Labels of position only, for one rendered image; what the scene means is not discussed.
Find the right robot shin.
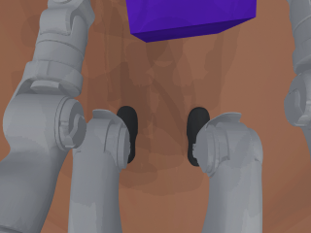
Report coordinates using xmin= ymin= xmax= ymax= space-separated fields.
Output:
xmin=192 ymin=112 xmax=263 ymax=168

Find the robot right forearm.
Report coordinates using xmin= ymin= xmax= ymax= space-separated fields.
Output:
xmin=287 ymin=0 xmax=311 ymax=75

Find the carton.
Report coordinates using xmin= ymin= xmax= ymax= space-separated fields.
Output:
xmin=125 ymin=0 xmax=257 ymax=43

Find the left robot upper arm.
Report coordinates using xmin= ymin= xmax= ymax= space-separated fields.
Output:
xmin=0 ymin=93 xmax=87 ymax=233

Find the right robot upper arm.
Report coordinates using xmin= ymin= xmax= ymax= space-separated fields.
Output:
xmin=284 ymin=69 xmax=311 ymax=162

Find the right robot foot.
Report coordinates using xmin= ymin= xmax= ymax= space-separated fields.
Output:
xmin=187 ymin=107 xmax=210 ymax=167

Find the robot left forearm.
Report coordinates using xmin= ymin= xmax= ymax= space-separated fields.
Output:
xmin=3 ymin=0 xmax=95 ymax=140

